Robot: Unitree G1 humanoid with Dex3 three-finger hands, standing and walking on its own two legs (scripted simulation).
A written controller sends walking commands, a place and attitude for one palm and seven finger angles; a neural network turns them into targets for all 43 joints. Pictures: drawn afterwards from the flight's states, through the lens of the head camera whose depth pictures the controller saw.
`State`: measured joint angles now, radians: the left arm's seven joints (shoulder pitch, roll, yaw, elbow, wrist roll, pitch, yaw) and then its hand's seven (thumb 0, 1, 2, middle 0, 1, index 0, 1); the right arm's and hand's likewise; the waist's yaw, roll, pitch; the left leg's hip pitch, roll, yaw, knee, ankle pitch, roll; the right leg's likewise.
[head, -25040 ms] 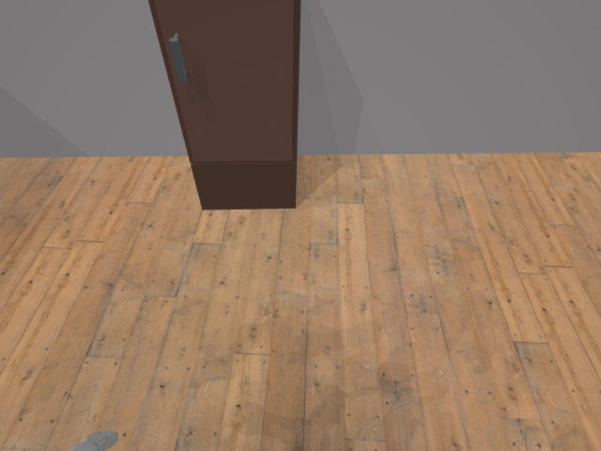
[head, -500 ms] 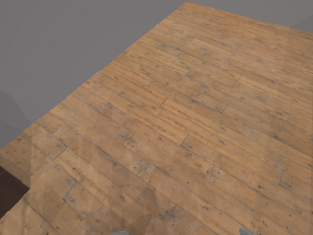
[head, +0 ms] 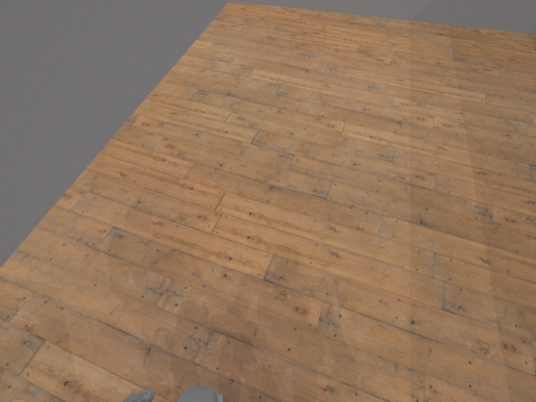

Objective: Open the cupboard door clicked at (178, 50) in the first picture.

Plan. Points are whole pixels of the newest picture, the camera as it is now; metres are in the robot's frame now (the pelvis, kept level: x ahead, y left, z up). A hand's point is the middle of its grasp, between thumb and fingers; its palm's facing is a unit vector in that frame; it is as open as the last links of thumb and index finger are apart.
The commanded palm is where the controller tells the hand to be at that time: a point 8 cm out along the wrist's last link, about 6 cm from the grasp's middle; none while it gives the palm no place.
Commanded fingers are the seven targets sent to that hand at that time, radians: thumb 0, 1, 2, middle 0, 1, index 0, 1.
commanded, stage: walk to a spot facing it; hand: left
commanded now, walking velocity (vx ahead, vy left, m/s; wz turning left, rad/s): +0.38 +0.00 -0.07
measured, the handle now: out of the picture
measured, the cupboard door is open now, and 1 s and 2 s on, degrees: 46 46 46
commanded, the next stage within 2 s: turn to face it in 0.66 s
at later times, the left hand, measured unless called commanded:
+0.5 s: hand (183, 318) +0.29 +0.17 -0.16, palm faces -0.02 -0.98 -0.19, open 7.4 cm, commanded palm none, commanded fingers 0.00 0.90 0.90 -0.20 -0.30 -0.20 -0.30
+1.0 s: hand (211, 272) +0.41 +0.14 -0.21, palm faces +0.14 -0.98 -0.16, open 7.4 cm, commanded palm none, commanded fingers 0.00 0.90 0.90 -0.20 -0.30 -0.20 -0.30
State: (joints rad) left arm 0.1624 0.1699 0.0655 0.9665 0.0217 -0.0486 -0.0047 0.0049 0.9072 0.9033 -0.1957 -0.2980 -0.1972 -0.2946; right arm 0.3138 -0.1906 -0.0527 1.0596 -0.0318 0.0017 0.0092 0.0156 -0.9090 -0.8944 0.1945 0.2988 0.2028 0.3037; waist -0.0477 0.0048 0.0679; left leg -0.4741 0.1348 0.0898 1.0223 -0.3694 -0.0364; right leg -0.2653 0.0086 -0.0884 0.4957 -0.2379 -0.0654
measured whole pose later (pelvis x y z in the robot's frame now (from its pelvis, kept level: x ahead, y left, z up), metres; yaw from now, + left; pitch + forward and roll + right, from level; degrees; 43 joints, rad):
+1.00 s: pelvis +0.43 -0.04 -0.02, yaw +5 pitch -1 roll -1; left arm 0.29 0.17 0.05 1.08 0.01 0.00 0.02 0.01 0.91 0.90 -0.20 -0.30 -0.20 -0.29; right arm 0.13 -0.17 -0.03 0.97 -0.02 -0.03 0.00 0.01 -0.91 -0.89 0.19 0.30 0.20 0.30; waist 0.00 -0.04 0.10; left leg -0.45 0.04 0.10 0.67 -0.22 0.06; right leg -0.34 -0.06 -0.09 1.13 -0.54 0.05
